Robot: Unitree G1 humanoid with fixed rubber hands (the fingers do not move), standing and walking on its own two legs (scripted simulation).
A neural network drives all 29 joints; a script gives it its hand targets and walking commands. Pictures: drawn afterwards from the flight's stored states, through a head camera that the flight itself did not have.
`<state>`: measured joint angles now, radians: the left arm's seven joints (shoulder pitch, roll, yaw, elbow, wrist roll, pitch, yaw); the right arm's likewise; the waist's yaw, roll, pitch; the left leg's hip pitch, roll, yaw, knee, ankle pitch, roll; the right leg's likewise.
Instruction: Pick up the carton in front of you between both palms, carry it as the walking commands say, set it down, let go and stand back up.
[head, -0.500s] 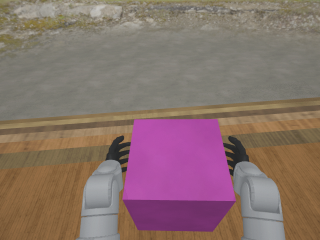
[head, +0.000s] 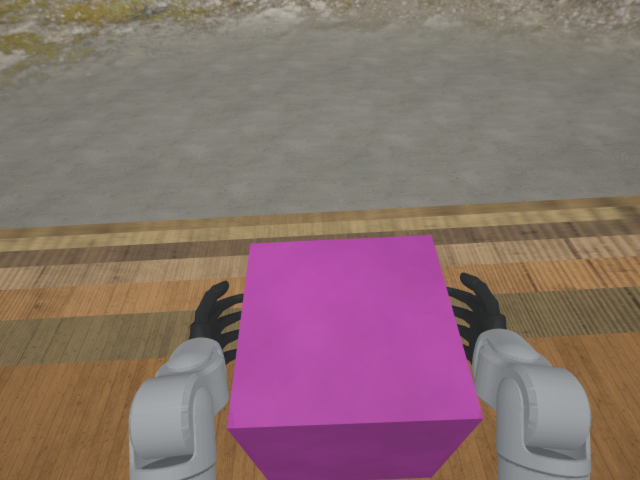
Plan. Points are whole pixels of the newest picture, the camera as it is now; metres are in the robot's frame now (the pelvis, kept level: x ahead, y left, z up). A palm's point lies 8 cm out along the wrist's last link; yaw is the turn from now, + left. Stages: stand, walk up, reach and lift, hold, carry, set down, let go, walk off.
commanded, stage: carry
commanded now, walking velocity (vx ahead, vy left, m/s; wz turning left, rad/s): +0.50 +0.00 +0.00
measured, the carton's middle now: (345, 367) +0.26 +0.01 +0.03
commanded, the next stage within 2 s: none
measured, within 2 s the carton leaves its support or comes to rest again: neither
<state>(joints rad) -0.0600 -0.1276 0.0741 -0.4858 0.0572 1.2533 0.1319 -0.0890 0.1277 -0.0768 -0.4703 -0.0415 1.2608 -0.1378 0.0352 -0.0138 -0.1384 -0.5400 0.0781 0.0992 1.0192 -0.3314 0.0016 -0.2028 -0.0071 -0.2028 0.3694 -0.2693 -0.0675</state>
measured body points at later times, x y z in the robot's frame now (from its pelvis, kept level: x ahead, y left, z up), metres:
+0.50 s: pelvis +0.31 +0.05 -0.01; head +0.34 +0.06 +0.44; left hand +0.64 +0.17 +0.06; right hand +0.60 -0.14 +0.07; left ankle +0.32 +0.09 -0.74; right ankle +0.32 -0.09 -0.65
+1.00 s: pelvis +0.61 +0.00 -0.02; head +0.67 -0.01 +0.43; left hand +0.96 +0.16 +0.07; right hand +0.97 -0.14 +0.07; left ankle +0.63 +0.15 -0.68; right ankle +0.60 -0.05 -0.74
